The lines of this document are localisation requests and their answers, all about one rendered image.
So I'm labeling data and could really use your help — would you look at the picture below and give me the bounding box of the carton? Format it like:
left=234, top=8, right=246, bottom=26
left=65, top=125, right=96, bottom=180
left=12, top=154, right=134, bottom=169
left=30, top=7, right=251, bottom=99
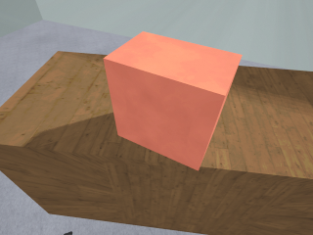
left=103, top=31, right=242, bottom=171

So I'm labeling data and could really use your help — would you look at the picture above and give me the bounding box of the pedestal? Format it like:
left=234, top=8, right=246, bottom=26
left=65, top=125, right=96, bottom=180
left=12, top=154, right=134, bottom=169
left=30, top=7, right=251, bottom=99
left=0, top=51, right=313, bottom=235

